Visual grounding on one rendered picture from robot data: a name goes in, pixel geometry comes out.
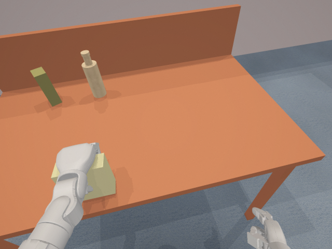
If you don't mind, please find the table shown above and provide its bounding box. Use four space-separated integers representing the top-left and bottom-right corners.
0 4 326 249

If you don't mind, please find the left robot hand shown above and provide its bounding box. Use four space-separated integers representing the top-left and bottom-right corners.
56 142 101 194

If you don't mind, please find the right robot hand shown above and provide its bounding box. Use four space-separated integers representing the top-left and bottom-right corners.
247 207 287 249

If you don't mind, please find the sponge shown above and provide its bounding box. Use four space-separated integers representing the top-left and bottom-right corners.
51 153 116 201

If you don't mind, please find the robot left forearm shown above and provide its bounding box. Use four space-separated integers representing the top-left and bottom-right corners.
18 170 87 249

